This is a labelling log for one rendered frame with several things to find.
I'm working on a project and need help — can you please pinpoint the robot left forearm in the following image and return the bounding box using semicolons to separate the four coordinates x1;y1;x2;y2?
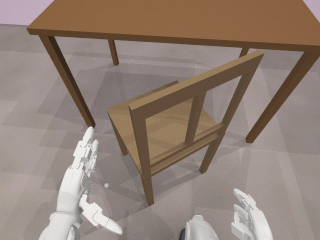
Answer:
38;211;83;240

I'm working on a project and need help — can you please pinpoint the table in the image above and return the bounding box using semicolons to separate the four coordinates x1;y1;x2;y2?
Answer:
26;0;320;144

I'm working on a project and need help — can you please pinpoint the robot left hand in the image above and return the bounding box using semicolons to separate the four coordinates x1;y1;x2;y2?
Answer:
56;126;123;235

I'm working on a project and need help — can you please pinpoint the chair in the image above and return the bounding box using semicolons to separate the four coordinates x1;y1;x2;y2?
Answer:
106;50;265;207

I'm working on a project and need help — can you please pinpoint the robot right hand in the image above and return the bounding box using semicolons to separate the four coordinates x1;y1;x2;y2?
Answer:
231;188;274;240

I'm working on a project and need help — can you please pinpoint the robot right thigh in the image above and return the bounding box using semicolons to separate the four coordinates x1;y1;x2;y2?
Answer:
185;219;220;240

